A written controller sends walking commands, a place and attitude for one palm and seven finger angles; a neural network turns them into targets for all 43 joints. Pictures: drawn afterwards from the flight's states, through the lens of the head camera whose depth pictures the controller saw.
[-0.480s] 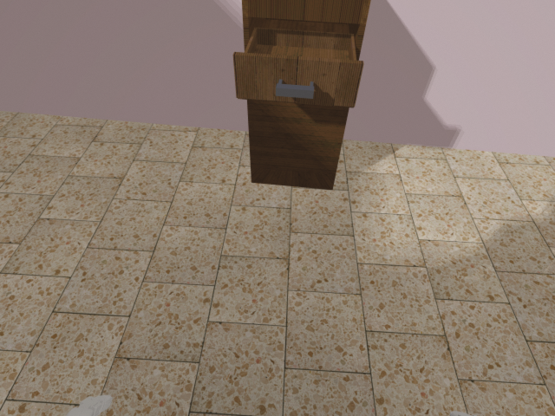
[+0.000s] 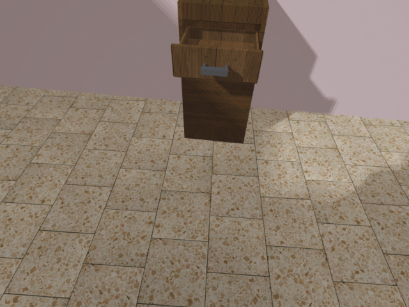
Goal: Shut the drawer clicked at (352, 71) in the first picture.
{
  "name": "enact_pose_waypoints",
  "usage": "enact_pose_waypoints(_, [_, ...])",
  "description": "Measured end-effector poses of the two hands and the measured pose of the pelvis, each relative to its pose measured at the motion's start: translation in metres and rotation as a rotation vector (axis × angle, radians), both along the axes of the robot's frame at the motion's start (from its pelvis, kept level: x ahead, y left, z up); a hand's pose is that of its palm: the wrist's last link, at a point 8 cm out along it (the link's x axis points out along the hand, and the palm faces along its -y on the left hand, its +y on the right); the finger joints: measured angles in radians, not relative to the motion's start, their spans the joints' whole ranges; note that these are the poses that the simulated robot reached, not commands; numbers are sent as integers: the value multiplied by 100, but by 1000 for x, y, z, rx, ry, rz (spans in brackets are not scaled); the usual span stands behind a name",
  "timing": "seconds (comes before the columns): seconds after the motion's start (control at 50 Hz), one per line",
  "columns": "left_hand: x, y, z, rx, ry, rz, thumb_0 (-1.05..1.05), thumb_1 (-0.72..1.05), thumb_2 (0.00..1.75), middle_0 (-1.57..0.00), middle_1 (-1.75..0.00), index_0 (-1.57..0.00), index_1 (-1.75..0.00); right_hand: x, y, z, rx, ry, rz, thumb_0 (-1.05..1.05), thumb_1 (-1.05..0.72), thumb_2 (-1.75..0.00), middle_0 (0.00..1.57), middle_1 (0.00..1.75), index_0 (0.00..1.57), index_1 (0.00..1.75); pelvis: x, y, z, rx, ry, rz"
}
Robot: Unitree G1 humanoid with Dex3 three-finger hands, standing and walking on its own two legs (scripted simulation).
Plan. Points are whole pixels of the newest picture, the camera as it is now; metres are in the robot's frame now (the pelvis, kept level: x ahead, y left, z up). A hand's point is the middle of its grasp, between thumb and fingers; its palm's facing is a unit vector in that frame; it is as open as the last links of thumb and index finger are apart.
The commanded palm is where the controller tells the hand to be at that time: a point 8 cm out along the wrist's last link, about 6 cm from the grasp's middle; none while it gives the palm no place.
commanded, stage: stand and wait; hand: left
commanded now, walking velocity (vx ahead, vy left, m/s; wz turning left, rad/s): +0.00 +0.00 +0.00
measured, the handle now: (214, 68) +1.01 +0.02 -0.04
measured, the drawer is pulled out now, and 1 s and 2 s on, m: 0.30 0.30 0.30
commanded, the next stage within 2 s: look at it before walking up in 0.34 s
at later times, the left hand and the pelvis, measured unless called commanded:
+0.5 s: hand out of the picture +0.06 +0.24 -0.15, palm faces -0.02 -0.94 -0.33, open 7.4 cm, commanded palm none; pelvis -0.02 +0.00 +0.00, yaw +0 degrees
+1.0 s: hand out of the picture +0.05 +0.24 -0.16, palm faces -0.02 -0.95 -0.32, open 7.4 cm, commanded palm none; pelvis -0.01 +0.00 +0.00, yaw +0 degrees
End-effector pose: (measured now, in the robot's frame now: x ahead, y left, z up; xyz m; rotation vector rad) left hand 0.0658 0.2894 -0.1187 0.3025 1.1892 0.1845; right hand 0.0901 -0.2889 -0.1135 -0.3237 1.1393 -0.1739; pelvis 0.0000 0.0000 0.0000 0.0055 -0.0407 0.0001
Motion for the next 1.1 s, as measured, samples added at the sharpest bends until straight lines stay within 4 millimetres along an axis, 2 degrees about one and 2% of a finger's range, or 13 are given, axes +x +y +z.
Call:
enact_pose_waypoints(0.18, [-17,0,1,8,32,9,1,91,90,-21,-30,-20,-30,-36,-7,-5,1,73,-27,1,-90,-89,20,30,21,30,-9,-3,1,-1,-4,1])
enact_pose_waypoints(0.38, [-18,-3,2,6,20,2,1,91,90,-21,-30,-20,-30,-51,-5,-8,13,87,-39,1,-90,-89,20,30,21,30,-16,-5,2,-1,-5,-2])
enact_pose_waypoints(0.72, [-18,-5,1,-3,21,3,1,91,90,-21,-30,-20,-30,-48,-4,-6,12,80,-34,1,-90,-89,20,30,21,30,-16,-5,3,-1,1,-3])
enact_pose_waypoints(1.1, [-15,-4,-1,-3,42,10,1,91,90,-21,-30,-20,-30,-31,-4,-3,6,72,-27,1,-90,-89,20,30,21,30,-8,-4,4,-3,8,-5])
